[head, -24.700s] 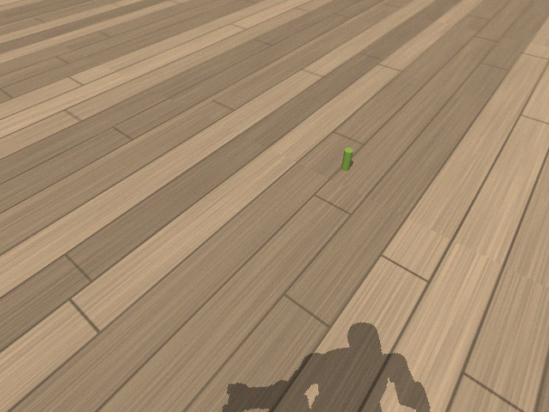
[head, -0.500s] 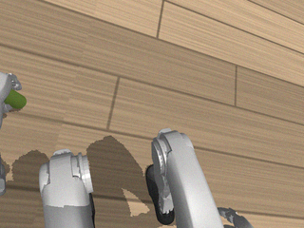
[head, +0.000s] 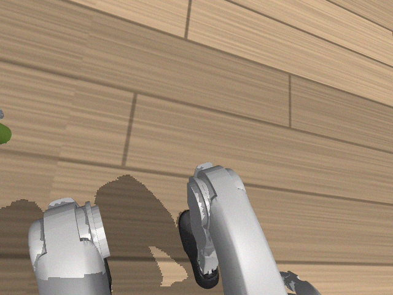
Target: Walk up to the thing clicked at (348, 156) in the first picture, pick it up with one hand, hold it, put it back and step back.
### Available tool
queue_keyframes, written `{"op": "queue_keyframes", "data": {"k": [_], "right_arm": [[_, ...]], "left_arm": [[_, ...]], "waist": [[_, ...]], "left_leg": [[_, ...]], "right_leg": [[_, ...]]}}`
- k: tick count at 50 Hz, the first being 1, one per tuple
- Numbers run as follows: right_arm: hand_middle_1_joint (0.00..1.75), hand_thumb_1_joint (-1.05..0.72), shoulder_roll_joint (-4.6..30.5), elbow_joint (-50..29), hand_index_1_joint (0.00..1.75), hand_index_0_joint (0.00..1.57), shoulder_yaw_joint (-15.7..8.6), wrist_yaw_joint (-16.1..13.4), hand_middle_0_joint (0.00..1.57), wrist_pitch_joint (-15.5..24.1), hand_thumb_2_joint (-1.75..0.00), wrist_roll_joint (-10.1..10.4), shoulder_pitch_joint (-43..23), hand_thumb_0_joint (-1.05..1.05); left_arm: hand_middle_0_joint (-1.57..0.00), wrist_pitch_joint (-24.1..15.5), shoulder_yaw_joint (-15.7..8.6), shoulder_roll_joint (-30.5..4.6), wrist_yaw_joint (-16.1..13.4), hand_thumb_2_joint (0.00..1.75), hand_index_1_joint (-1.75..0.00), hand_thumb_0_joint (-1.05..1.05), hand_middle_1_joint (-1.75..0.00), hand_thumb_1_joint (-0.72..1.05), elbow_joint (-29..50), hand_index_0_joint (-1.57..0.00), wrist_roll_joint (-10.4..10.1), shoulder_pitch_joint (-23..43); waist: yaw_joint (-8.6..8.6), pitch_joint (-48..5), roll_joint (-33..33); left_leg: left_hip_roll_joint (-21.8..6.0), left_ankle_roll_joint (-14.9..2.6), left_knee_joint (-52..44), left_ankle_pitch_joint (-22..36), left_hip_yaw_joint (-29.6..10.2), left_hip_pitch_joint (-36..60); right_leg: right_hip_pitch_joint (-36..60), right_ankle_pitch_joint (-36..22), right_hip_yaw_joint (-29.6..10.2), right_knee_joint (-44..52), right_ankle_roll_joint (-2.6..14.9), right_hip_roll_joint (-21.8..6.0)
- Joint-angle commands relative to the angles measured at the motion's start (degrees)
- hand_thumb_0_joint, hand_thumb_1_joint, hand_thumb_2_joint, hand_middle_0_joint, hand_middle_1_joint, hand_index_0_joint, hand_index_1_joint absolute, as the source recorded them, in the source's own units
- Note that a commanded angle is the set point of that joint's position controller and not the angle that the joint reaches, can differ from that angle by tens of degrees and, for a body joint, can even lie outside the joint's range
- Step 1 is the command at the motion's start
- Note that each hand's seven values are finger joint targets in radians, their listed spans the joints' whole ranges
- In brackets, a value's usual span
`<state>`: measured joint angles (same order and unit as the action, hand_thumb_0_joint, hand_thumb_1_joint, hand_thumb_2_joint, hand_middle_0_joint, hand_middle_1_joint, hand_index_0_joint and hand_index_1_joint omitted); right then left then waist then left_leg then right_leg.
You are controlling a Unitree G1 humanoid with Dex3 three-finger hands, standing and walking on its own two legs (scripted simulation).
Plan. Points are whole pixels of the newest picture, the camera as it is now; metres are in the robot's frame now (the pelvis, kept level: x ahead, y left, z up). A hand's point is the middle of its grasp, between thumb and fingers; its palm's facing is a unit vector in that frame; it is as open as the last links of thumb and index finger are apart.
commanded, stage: rest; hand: left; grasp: from above
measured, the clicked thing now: out of the picture +0.48 +0.31 -0.24
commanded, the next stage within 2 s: open in 0.48 s
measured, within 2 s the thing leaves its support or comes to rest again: rests again in 0.14 s
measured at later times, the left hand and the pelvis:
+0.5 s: hand out of the picture +0.46 +0.32 -0.20, palm faces -0.42 -0.13 -0.90, open 7.0 cm; pelvis +0.00 +0.00 -0.01, yaw -2 degrees
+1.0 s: hand out of the picture +0.46 +0.31 -0.21, palm faces -0.40 -0.12 -0.91, open 9.2 cm; pelvis -0.01 +0.00 -0.01, yaw -3 degrees
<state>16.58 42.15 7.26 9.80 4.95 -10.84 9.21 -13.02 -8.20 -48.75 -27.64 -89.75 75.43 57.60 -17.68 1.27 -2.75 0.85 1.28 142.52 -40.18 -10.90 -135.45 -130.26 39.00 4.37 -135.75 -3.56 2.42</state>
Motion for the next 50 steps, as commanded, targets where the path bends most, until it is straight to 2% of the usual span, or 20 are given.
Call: {"op": "queue_keyframes", "data": {"k": [1,5,7,8,9,10,13,14,15,17,18,29,33,37,42,45,46,47,48,50], "right_arm": [[0.3,-0.91,15.8,0.5,0.3,0.2,-4.4,-0.5,0.2,0.5,-0.9,-0.1,12.0,0.0],[0.3,-0.91,16.4,0.1,0.3,0.2,-4.4,-0.1,0.2,1.2,-0.9,-0.6,12.1,0.0],[0.3,-0.91,17.3,-0.1,0.3,0.2,-4.4,-0.1,0.2,1.3,-0.9,-0.6,12.1,0.0],[0.3,-0.91,16.5,0.1,0.3,0.2,-3.8,0.1,0.2,1.5,-0.9,-0.5,11.7,0.0],[0.3,-0.91,17.3,-0.3,0.3,0.2,-4.2,0.1,0.2,1.5,-0.9,-0.8,11.6,0.0],[0.3,-0.91,16.7,-0.2,0.3,0.2,-3.6,0.1,0.2,1.7,-0.9,-0.6,11.1,0.0],[0.3,-0.91,17.9,-0.6,0.3,0.2,-3.9,0.3,0.2,1.8,-0.9,-1.0,11.8,0.0],[0.3,-0.91,17.3,-1.2,0.3,0.2,-3.3,0.5,0.2,1.9,-0.9,-0.9,11.0,0.0],[0.3,-0.91,17.6,-0.5,0.3,0.2,-3.6,0.3,0.2,1.8,-0.9,-1.0,11.6,0.0],[0.3,-0.91,17.9,-1.5,0.3,0.2,-3.3,0.3,0.2,1.8,-0.9,-0.9,11.2,0.0],[0.3,-0.91,17.6,-1.0,0.3,0.2,-3.1,0.3,0.2,1.8,-0.9,-0.8,10.7,0.0],[0.3,-0.91,18.6,-1.8,0.3,0.2,-1.7,0.5,0.2,2.3,-0.9,-1.5,10.0,0.0],[0.3,-0.9,18.3,-1.8,0.3,0.2,-0.9,0.6,0.2,2.9,-0.9,-1.6,10.1,0.0],[0.3,-0.9,18.8,-1.9,0.3,0.2,-0.7,0.6,0.2,2.9,-0.9,-2.2,9.9,0.0],[0.3,-0.9,18.9,-2.0,0.3,0.2,-0.2,0.8,0.2,3.5,-0.9,-2.4,9.6,0.0],[0.3,-0.9,18.3,-1.7,0.3,0.2,0.1,1.1,0.2,3.8,-0.9,-2.5,9.5,0.0],[0.3,-0.9,19.0,-1.5,0.3,0.2,-0.6,1.0,0.2,3.7,-0.9,-2.6,9.7,0.0],[0.3,-0.9,19.1,-2.3,0.3,0.2,-0.5,1.1,0.2,4.0,-0.9,-2.5,9.1,0.0],[0.3,-0.9,19.0,-1.7,0.3,0.2,-0.6,1.0,0.2,4.0,-0.9,-2.6,9.7,0.0],[0.3,-0.9,19.2,-1.9,0.3,0.2,-0.6,1.3,0.2,4.0,-0.9,-2.7,10.1,0.0]], "left_arm": [[-1.15,0.2,-1.7,-15.4,-3.5,0.46,-0.43,0.0,-0.45,0.83,7.7,-1.18,-1.0,16.9],[-1.17,0.5,-1.8,-15.6,-3.5,0.46,-0.42,0.0,-0.45,0.85,7.2,-1.19,-0.7,18.2],[-1.16,0.6,-2.4,-15.8,-3.4,0.46,-0.42,0.0,-0.45,0.84,5.5,-1.19,-0.9,17.1],[-1.16,0.7,0.3,-12.4,-2.9,0.44,-0.41,0.0,-0.44,0.84,3.2,-1.19,-1.3,16.6],[-1.15,0.4,-2.0,-15.6,-3.2,0.45,-0.43,0.0,-0.46,0.84,5.7,-1.18,-1.4,16.9],[-1.15,0.6,0.1,-14.4,-2.9,0.44,-0.43,0.0,-0.46,0.85,3.6,-1.19,-1.0,16.7],[-1.16,0.6,-2.2,-17.0,-2.9,0.42,-0.42,0.0,-0.45,0.85,3.8,-1.19,-1.3,15.9],[-1.16,0.5,-0.1,-14.0,-2.5,0.43,-0.42,0.0,-0.46,0.86,3.1,-1.2,-1.3,16.2],[-1.16,0.5,-2.3,-16.6,-2.9,0.44,-0.42,0.0,-0.45,0.85,3.1,-1.19,-1.6,15.3],[-1.16,0.1,-0.2,-14.8,-2.5,0.43,-0.42,0.0,-0.45,0.85,2.8,-1.19,-1.3,16.9],[-1.16,0.0,0.0,-15.4,-2.6,0.44,-0.42,0.0,-0.45,0.84,2.7,-1.19,-1.1,16.4],[-1.16,-0.6,0.9,-15.2,-3.3,0.42,-0.41,0.0,-0.44,0.84,-2.4,-1.19,-0.6,15.9],[-0.86,-0.6,1.0,-16.9,-3.4,0.38,-0.43,0.0,-0.47,0.52,-1.3,-0.89,-0.1,16.8],[-0.72,-0.9,0.5,-17.0,-4.3,0.42,-0.48,0.0,-0.51,0.27,-0.8,-0.74,-0.5,16.9],[-0.66,-0.7,-1.4,-19.7,-5.4,0.5,-0.52,0.0,-0.53,0.18,1.0,-0.68,-0.3,17.9],[-0.59,-0.1,-0.2,-18.5,-5.5,0.55,-0.56,0.0,-0.57,0.08,-0.3,-0.6,0.2,17.7],[-0.56,0.0,-1.0,-19.0,-5.7,0.55,-0.57,0.0,-0.58,0.05,0.4,-0.58,-0.3,16.9],[-0.55,0.2,0.6,-17.5,-5.5,0.57,-0.58,0.0,-0.58,0.02,1.4,-0.56,-0.4,17.9],[-0.54,0.4,-1.4,-19.6,-5.7,0.57,-0.59,0.0,-0.6,0.02,1.1,-0.55,-0.9,16.9],[-0.54,1.0,-1.2,-18.9,-5.3,0.6,-0.6,0.0,-0.6,0.0,0.1,-0.54,-0.9,15.4]], "waist": [[0.04,-39.9,23.6],[-1.89,-38.2,23.0],[-1.75,-36.2,22.5],[-1.79,-34.1,22.5],[-1.73,-36.1,23.1],[-1.16,-34.8,23.6],[-1.36,-35.6,22.7],[-2.05,-34.3,22.6],[-1.78,-35.6,21.9],[-2.74,-34.5,21.1],[-2.18,-35.2,21.9],[-3.8,-30.0,20.8],[-3.67,-29.7,21.6],[-3.53,-31.4,22.9],[-3.31,-32.3,24.7],[-4.2,-31.3,24.8],[-3.5,-32.1,24.7],[-3.67,-31.6,25.8],[-3.15,-32.9,25.5],[-3.27,-31.6,24.9]], "left_leg": [[-0.7,-2.48,-14.1,12.1,7.3,30.3],[-0.9,-2.41,-13.3,13.6,6.7,30.7],[-0.8,-2.33,-13.0,13.3,6.5,29.4],[-0.6,-2.21,-13.6,11.1,6.5,28.2],[-0.8,-2.25,-13.9,11.7,6.3,30.0],[-0.8,-2.19,-14.2,9.5,6.2,28.7],[-0.8,-2.21,-13.9,10.6,6.1,28.5],[-0.6,-2.24,-14.0,10.0,6.1,27.6],[-1.0,-2.41,-13.7,10.7,5.9,28.6],[-0.9,-2.28,-13.6,10.3,5.4,28.0],[-1.0,-2.32,-13.7,10.2,5.4,28.3],[-1.0,-2.11,-13.5,8.8,4.6,26.8],[-1.1,-2.29,-13.4,8.2,4.8,26.9],[-1.2,-1.95,-14.4,8.6,4.1,28.6],[-1.4,-1.69,-13.3,10.2,4.3,29.7],[-1.5,-1.73,-12.8,9.6,4.4,28.9],[-1.4,-1.82,-13.3,9.4,4.5,28.7],[-1.2,-1.71,-13.3,9.4,4.7,28.7],[-1.4,-1.87,-13.4,9.8,4.6,29.3],[-1.3,-1.86,-13.4,9.8,4.8,28.3]], "right_leg": [[20.3,-15.1,6.7,12.3,4.77,1.4],[19.0,-16.4,7.5,11.4,4.81,1.5],[18.3,-15.5,7.8,11.5,5.02,1.4],[16.9,-13.2,7.9,11.7,5.36,1.4],[18.1,-14.0,8.2,11.8,5.08,1.6],[16.9,-12.0,8.0,11.7,5.38,1.7],[18.7,-13.1,8.3,11.6,5.21,1.7],[17.9,-12.4,8.5,11.5,5.21,1.7],[19.1,-13.4,8.4,11.9,4.99,1.8],[17.9,-13.0,8.8,11.8,5.18,1.8],[18.4,-13.1,8.5,11.4,5.17,2.0],[16.5,-11.7,9.5,11.5,5.19,2.2],[17.2,-11.4,9.1,11.6,5.06,2.3],[17.2,-11.8,9.9,11.2,4.97,2.3],[17.2,-12.9,9.8,10.8,5.17,2.2],[16.8,-13.0,9.7,10.5,5.19,2.4],[17.3,-12.8,9.7,11.1,5.15,2.5],[17.2,-12.8,9.6,11.0,5.29,2.4],[18.4,-13.4,9.6,11.3,5.02,2.5],[18.0,-13.1,9.5,11.1,5.12,2.4]]}}
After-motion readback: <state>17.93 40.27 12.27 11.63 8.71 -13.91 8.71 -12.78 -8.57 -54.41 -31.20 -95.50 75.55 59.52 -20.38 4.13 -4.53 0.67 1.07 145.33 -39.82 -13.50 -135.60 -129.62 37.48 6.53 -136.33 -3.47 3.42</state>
